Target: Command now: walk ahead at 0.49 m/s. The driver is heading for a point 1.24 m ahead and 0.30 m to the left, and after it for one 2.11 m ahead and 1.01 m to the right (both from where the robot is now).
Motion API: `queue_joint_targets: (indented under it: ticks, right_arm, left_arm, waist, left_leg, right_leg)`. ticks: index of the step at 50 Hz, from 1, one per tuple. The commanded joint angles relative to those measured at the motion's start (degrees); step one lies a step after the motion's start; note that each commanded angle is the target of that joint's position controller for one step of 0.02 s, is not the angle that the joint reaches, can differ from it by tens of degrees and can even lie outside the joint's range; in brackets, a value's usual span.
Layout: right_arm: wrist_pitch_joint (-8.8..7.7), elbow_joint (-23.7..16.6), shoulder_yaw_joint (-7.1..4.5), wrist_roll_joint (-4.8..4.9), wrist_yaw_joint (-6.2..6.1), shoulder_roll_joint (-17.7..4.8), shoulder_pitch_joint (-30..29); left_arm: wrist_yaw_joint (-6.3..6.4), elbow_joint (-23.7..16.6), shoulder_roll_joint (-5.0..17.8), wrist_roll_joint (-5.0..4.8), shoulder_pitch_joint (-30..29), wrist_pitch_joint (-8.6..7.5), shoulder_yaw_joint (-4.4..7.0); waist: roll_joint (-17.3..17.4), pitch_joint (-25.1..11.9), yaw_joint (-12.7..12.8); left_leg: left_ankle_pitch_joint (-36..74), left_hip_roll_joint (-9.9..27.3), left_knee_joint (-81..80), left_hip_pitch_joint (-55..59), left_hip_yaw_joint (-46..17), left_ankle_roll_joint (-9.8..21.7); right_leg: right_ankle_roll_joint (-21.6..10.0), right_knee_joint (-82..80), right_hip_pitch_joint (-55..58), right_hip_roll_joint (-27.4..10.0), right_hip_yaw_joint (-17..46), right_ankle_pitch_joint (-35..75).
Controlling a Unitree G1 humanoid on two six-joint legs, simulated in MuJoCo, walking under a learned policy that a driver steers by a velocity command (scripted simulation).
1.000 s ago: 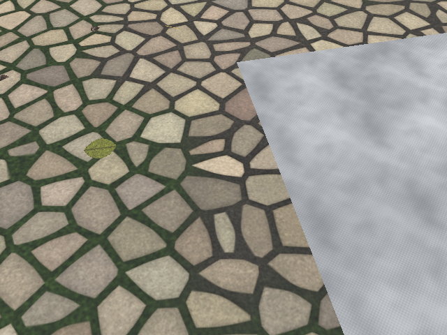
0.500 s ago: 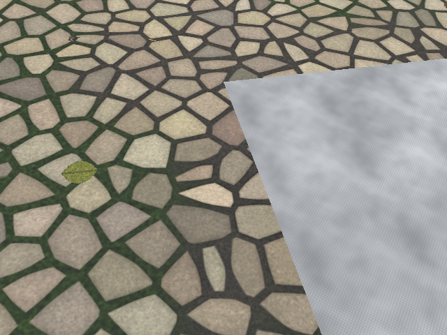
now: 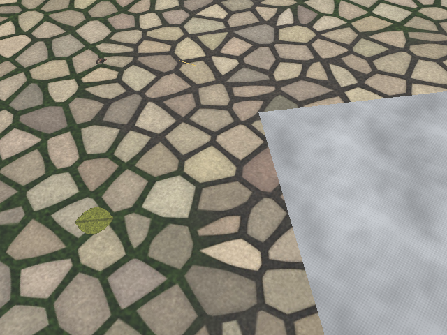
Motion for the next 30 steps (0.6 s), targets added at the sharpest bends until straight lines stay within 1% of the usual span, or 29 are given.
queue_joint_targets:
  ticks: [1,3,5,7,9,11,12,13,14,15,16,17,18,19,20,21,22,23,24,25,27,30]
  right_arm:
    - [0.05,-3.2,-0.48,-0.75,-0.20,-2.6,1.0]
    - [-0.51,-4.2,-0.11,-0.69,0.20,-1.8,-3.2]
    - [-1.09,-5.3,0.29,-0.47,0.74,-1.0,-7.8]
    - [-1.41,-6.5,0.33,0.01,1.33,-1.2,-11.2]
    - [-1.64,-7.8,0.16,0.25,1.99,-1.9,-13.7]
    - [-1.80,-8.5,-0.17,0.16,2.58,-2.9,-14.0]
    - [-1.84,-8.3,-0.40,0.14,2.72,-3.5,-12.8]
    - [-1.90,-7.7,-0.91,0.06,2.70,-4.6,-9.7]
    - [-1.89,-5.6,-2.05,-0.05,2.40,-6.4,-2.6]
    - [-1.69,-3.3,-3.35,-0.38,1.81,-9.6,7.1]
    - [-1.32,-2.4,-4.83,-1.48,1.53,-15.9,12.8]
    - [-1.06,-2.0,-3.79,-0.63,1.76,-11.5,14.5]
    - [-1.08,-2.4,-2.61,-0.41,1.72,-8.3,10.4]
    - [-1.03,-3.1,-2.17,-0.45,1.63,-7.0,6.3]
    - [-1.09,-3.2,-1.73,-0.74,1.78,-5.5,3.2]
    - [-1.42,-3.5,-1.28,-1.27,1.92,-4.1,1.3]
    - [-1.70,-3.4,-1.40,-1.42,2.02,-4.4,0.5]
    - [-2.15,-3.0,-1.50,-1.15,2.11,-4.4,0.4]
    - [-2.51,-2.4,-1.61,-0.96,2.12,-4.7,0.8]
    - [-2.69,-1.9,-1.79,-0.94,1.97,-5.2,1.2]
    - [-2.55,-0.6,-2.03,-0.84,1.45,-6.0,2.9]
    - [-1.99,0.7,-2.12,-0.53,0.78,-6.7,4.8]
  left_arm:
    - [0.57,-3.2,7.8,-0.18,-3.3,-1.45,1.64]
    - [0.94,-2.5,8.5,-0.39,-2.1,-1.01,1.67]
    - [1.13,-1.4,9.6,-0.77,0.5,-0.66,1.78]
    - [1.16,0.0,10.4,-1.12,3.3,-0.17,1.88]
    - [1.33,1.2,10.7,-1.29,4.7,0.60,1.94]
    - [1.63,2.0,11.2,-1.36,5.1,1.41,2.14]
    - [1.78,2.2,11.5,-1.33,4.8,1.78,2.26]
    - [1.91,2.2,12.0,-1.24,3.9,2.12,2.37]
    - [2.00,2.0,11.7,-1.04,2.9,2.51,2.13]
    - [2.19,1.1,9.4,-0.17,3.1,2.53,1.08]
    - [1.75,-0.5,3.0,0.00,10.0,1.46,-0.96]
    - [1.43,0.5,4.6,-0.54,9.2,0.20,-0.84]
    - [1.03,-0.7,9.8,-2.23,4.3,-0.48,0.62]
    - [1.07,-1.8,9.7,-2.48,0.2,-0.76,0.54]
    - [1.29,-2.2,9.0,-1.59,-1.9,-0.64,0.56]
    - [1.47,-1.9,8.3,-0.88,-1.3,-0.05,0.82]
    - [1.46,-1.4,7.2,-0.78,0.2,0.56,0.62]
    - [1.54,-0.9,6.1,-0.63,1.2,1.13,0.42]
    - [1.69,-0.9,5.6,-0.50,1.0,1.59,0.36]
    - [1.87,-1.4,5.5,-0.35,-0.5,1.85,0.35]
    - [1.94,-2.8,5.1,0.04,-4.8,1.84,0.24]
    - [1.35,-4.2,3.8,-0.10,-10.4,1.14,-0.24]
  waist:
    - [-5.1,0.5,-2.2]
    - [-4.8,1.1,-0.6]
    - [-4.5,1.4,1.4]
    - [-4.6,1.8,2.9]
    - [-5.0,2.2,3.2]
    - [-5.6,1.6,2.3]
    - [-6.2,0.7,1.3]
    - [-7.0,-1.2,-0.7]
    - [-6.3,-5.6,-4.7]
    - [-4.0,-13.5,-8.6]
    - [9.3,-22.4,-6.9]
    - [12.1,-25.8,-8.1]
    - [7.3,-16.4,-7.8]
    - [3.5,-10.4,-6.4]
    - [0.7,-5.9,-4.9]
    - [1.2,-4.2,-2.9]
    - [2.9,-4.1,-1.7]
    - [2.6,-4.1,-1.1]
    - [2.3,-3.6,-0.7]
    - [1.5,-2.8,-0.7]
    - [0.4,-1.4,-1.7]
    - [0.5,-0.2,-3.5]
  left_leg:
    - [8.0,2.7,-7.1,-3.2,-0.8,-1.8]
    - [15.3,1.7,-16.0,-2.2,0.4,-1.7]
    - [20.6,0.0,-23.3,0.0,2.0,-1.5]
    - [21.9,-0.9,-27.1,0.0,2.1,-1.1]
    - [19.8,-1.4,-29.9,-1.7,1.5,0.0]
    - [15.2,-2.1,-31.9,-1.4,1.3,1.5]
    - [12.7,-2.7,-32.5,0.6,1.8,2.3]
    - [10.7,-4.1,-33.2,5.3,3.1,3.3]
    - [11.0,-5.9,-34.6,15.3,4.9,4.9]
    - [12.9,-1.9,-32.2,31.2,1.2,7.5]
    - [4.5,12.9,-34.1,54.4,-24.3,16.6]
    - [-3.1,15.8,-43.2,57.4,-39.7,18.9]
    - [-6.7,14.2,-44.4,50.8,-32.3,15.8]
    - [-3.6,11.9,-45.4,42.5,-24.7,14.1]
    - [1.8,9.5,-47.2,34.9,-19.2,13.4]
    - [5.9,7.5,-49.3,29.9,-15.4,12.5]
    - [8.7,6.9,-50.9,26.7,-13.6,13.0]
    - [12.0,6.3,-52.0,25.2,-11.5,13.6]
    - [14.3,5.9,-52.9,24.3,-9.5,13.8]
    - [16.1,5.6,-53.7,24.1,-7.8,13.9]
    - [19.0,5.2,-54.5,25.4,-5.5,13.7]
    - [18.0,3.2,-55.2,26.1,-1.5,11.8]
  right_leg:
    - [-10.8,-12.1,-1.9,-15.9,12.2,7.8]
    - [-9.1,-12.1,-1.5,-14.1,9.0,8.8]
    - [-8.1,-11.8,-0.4,-13.7,7.3,8.6]
    - [-7.9,-10.8,3.1,-15.2,7.8,7.6]
    - [-7.4,-8.7,7.9,-17.3,8.5,8.5]
    - [-6.3,-5.8,12.3,-19.2,9.4,11.6]
    - [-5.7,-4.0,13.8,-19.7,9.5,15.0]
    - [-4.9,-0.2,14.4,-19.2,8.9,22.6]
    - [-3.6,8.5,13.0,-16.7,6.8,30.3]
    - [-1.7,22.1,5.2,-13.7,4.5,25.2]
    - [2.9,45.0,-18.5,-4.6,1.4,1.8]
    - [3.1,53.6,-27.6,-1.9,9.1,-24.9]
    - [2.2,57.4,-33.1,-5.5,10.3,-22.6]
    - [1.7,55.5,-33.1,-8.5,8.4,-17.3]
    - [2.0,51.7,-31.5,-10.5,7.3,-13.2]
    - [2.2,48.7,-28.1,-12.3,7.7,-9.8]
    - [2.9,47.6,-25.0,-12.7,7.6,-8.1]
    - [3.5,46.5,-23.8,-12.9,7.2,-7.2]
    - [4.0,45.0,-24.0,-13.0,7.0,-5.8]
    - [4.5,42.8,-25.3,-13.1,6.8,-3.8]
    - [5.4,36.1,-28.4,-13.3,6.7,1.9]
    - [5.4,24.4,-26.9,-12.0,5.4,11.2]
